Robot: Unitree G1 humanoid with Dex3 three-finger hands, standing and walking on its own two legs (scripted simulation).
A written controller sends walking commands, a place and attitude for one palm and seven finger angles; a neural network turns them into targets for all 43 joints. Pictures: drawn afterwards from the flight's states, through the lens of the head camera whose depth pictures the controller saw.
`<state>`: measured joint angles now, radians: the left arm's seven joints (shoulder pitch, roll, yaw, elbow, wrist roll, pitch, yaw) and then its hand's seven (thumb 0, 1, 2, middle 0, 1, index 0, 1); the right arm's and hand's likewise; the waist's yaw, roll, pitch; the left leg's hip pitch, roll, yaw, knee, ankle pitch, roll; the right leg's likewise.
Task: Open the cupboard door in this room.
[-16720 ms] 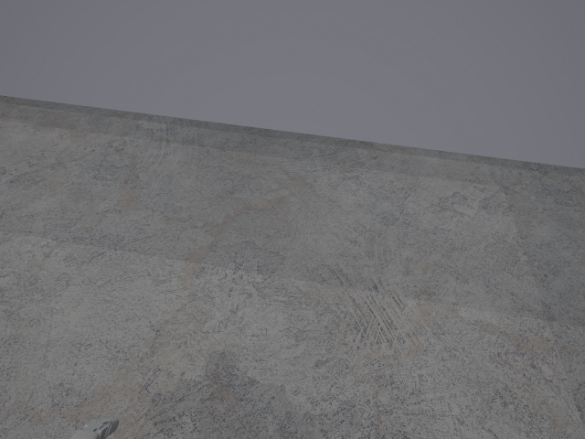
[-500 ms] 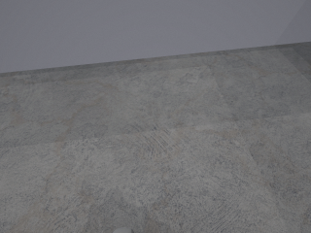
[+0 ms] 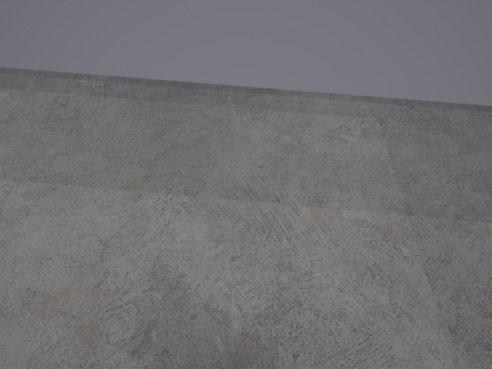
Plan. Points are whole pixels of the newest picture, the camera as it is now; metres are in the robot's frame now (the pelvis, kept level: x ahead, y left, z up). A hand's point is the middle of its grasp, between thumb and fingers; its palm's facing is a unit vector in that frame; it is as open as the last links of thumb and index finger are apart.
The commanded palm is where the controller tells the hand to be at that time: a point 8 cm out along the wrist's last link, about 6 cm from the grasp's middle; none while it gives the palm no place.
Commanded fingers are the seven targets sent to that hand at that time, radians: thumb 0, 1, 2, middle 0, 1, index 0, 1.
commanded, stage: turn or walk to find it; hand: left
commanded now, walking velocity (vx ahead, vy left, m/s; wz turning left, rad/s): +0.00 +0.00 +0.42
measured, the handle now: out of the picture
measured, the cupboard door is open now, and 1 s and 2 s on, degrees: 0 0 0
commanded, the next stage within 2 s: stand and wait in 0.26 s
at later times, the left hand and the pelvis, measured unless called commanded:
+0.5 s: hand out of the picture -0.02 +0.14 -0.16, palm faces +0.17 -0.96 -0.24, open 7.3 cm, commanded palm none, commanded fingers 0.00 0.90 0.90 -0.20 -0.30 -0.20 -0.30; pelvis -0.02 -0.04 +0.00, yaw +7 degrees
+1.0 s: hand out of the picture +0.03 +0.15 -0.17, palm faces -0.04 -0.95 -0.30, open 7.4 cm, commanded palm none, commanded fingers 0.00 0.90 0.90 -0.20 -0.30 -0.20 -0.30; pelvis -0.05 -0.06 -0.02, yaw -6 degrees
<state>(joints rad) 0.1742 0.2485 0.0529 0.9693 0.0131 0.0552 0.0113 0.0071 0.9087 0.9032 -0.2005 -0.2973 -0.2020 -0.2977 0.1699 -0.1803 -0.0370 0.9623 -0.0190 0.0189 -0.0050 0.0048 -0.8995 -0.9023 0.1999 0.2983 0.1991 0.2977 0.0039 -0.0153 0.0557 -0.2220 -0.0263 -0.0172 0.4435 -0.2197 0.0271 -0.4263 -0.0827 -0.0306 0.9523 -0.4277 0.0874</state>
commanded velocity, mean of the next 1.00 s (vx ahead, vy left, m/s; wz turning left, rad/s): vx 0.00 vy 0.00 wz -0.27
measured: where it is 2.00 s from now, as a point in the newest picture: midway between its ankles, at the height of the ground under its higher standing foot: outside the picture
